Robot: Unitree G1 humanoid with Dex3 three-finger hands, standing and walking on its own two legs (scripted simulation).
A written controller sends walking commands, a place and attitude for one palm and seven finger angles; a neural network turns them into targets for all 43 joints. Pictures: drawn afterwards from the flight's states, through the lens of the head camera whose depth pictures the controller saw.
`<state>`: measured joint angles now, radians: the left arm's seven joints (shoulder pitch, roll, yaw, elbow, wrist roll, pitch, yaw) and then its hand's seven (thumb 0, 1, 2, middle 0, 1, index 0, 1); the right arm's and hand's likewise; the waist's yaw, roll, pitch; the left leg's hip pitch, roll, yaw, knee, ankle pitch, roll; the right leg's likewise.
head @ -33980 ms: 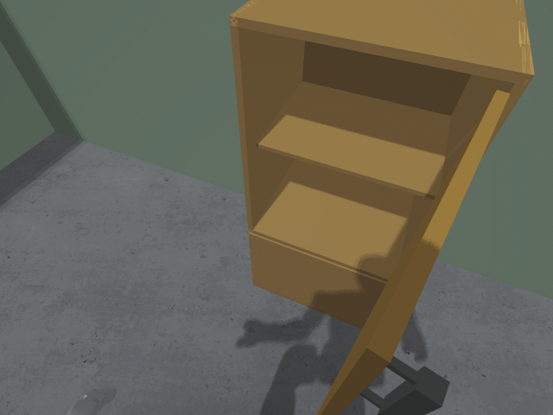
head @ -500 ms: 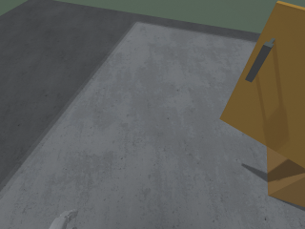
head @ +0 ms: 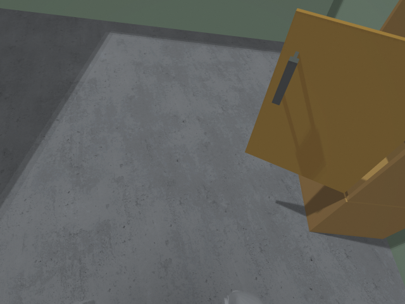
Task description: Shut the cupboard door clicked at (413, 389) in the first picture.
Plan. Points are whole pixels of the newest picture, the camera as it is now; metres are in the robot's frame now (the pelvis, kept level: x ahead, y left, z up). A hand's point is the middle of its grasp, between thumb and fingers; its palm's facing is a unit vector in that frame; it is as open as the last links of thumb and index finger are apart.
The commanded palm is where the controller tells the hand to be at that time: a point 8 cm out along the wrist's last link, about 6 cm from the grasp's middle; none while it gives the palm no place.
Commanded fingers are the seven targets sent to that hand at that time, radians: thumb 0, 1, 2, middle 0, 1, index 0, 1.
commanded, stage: turn to face it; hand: left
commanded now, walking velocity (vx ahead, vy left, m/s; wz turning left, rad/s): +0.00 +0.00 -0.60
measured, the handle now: (286, 78) +0.71 -0.20 +0.05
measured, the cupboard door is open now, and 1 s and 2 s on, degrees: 69 69 69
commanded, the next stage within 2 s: take the last steps up to it in 0.60 s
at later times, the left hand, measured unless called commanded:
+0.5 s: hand out of the picture +0.13 +0.14 -0.16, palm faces -0.23 -0.95 -0.23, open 7.4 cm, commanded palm none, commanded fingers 0.00 0.90 0.90 -0.20 -0.30 -0.20 -0.30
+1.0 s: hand (148, 284) +0.18 +0.13 -0.16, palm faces -0.42 -0.89 -0.19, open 7.4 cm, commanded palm none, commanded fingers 0.00 0.90 0.90 -0.20 -0.30 -0.20 -0.30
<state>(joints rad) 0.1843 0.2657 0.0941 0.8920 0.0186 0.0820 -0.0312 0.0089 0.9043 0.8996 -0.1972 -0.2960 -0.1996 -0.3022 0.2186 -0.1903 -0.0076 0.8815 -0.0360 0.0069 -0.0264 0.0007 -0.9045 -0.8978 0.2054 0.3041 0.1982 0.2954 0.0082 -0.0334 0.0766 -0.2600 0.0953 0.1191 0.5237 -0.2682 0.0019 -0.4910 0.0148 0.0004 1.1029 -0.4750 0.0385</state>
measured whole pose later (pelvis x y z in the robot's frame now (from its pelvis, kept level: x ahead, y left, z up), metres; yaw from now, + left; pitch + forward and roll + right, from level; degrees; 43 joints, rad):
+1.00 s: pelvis +0.03 -0.02 +0.01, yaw -24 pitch +1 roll -1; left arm 0.19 0.22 0.07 0.99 0.03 0.06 -0.05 0.01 0.91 0.90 -0.19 -0.30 -0.20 -0.30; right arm 0.35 -0.18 -0.03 1.03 -0.05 -0.02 -0.03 0.00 -0.91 -0.90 0.21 0.30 0.20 0.30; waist -0.05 0.01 0.03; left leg -0.15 0.10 0.16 0.41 -0.27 -0.01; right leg -0.35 -0.04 -0.05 0.72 -0.40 0.00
